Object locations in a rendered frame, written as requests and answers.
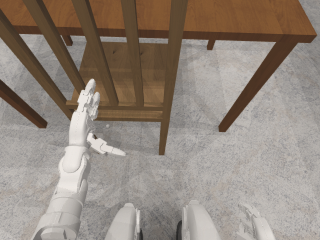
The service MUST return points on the table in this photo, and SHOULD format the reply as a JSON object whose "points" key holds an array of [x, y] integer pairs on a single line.
{"points": [[282, 21]]}

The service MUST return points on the robot right hand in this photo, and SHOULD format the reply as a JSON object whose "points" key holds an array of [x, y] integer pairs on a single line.
{"points": [[258, 230]]}

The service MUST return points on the chair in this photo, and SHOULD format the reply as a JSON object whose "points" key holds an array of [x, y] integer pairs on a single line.
{"points": [[136, 81]]}

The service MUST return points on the robot left thigh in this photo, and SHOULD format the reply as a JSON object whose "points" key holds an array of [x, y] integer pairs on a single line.
{"points": [[125, 225]]}

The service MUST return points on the robot right shin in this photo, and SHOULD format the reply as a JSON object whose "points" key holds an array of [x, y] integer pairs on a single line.
{"points": [[186, 235]]}

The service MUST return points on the left robot forearm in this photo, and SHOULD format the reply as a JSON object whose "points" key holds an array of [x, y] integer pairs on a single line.
{"points": [[62, 218]]}

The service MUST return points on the robot left hand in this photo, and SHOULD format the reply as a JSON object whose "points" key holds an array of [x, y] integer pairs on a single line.
{"points": [[82, 122]]}

